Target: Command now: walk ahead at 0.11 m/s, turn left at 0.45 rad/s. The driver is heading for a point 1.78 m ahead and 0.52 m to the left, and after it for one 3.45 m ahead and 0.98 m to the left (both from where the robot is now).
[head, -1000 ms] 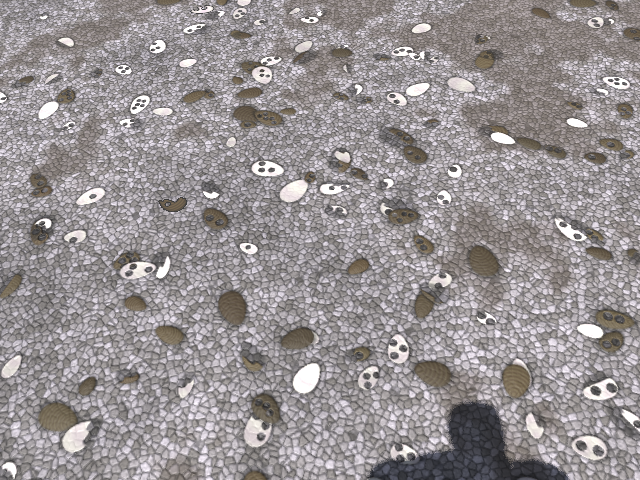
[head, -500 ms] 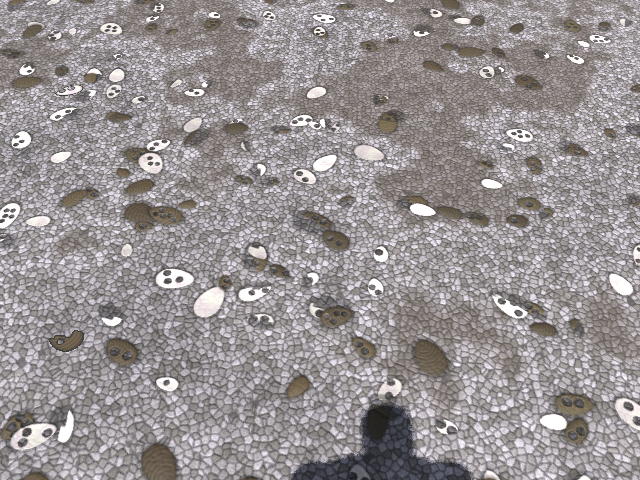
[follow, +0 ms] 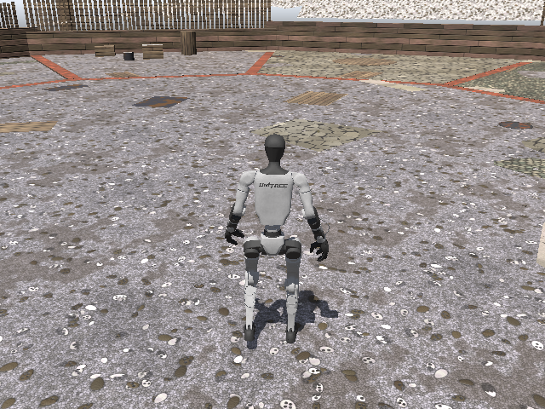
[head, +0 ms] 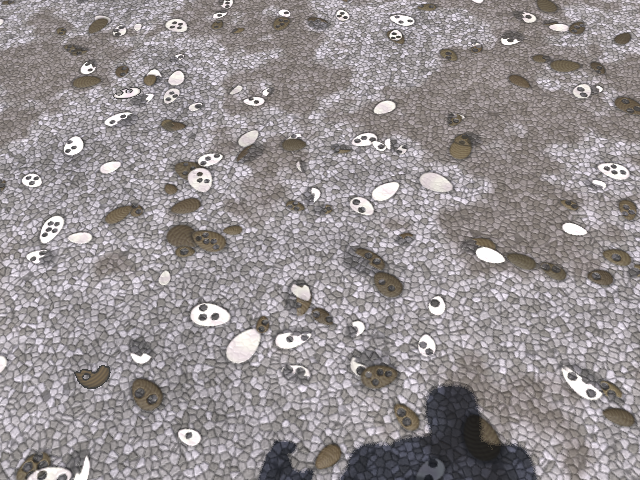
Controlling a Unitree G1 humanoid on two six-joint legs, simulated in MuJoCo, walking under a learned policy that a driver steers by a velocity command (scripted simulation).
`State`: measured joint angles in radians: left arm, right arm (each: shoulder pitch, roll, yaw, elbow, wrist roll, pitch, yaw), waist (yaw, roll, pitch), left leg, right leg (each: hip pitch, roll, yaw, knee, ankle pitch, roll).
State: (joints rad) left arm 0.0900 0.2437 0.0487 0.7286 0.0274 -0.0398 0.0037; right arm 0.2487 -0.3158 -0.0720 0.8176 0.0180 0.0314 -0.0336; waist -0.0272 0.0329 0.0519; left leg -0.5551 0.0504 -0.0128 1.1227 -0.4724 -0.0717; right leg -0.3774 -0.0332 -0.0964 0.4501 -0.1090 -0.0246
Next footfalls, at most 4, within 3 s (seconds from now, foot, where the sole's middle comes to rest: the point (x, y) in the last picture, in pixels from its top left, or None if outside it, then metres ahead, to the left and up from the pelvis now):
0.22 left None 0.08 0.14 -0.77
0.70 right None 0.15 -0.08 -0.77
1.02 left None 0.01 0.15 -0.77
2.78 left None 0.38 0.31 -0.77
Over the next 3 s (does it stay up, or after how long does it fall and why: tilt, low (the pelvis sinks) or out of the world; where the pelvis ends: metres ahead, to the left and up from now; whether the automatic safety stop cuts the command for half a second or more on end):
stays up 0.37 0.21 0.01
